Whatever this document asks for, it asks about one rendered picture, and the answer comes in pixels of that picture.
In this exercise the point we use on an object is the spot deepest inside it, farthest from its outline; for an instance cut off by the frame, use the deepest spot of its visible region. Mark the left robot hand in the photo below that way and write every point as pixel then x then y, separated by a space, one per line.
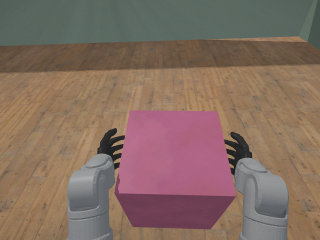
pixel 107 148

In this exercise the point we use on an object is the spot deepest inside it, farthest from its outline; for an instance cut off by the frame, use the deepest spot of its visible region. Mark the robot right forearm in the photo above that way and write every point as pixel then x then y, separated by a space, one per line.
pixel 265 201

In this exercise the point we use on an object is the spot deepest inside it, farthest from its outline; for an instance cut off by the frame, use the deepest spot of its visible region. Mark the robot left forearm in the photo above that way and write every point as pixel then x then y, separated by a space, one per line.
pixel 88 199

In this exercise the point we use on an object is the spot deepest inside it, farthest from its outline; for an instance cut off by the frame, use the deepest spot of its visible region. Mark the carton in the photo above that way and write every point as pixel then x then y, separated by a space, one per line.
pixel 174 170

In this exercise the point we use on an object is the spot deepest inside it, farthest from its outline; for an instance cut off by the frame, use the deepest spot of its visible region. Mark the right robot hand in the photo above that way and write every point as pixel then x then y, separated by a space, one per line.
pixel 242 150

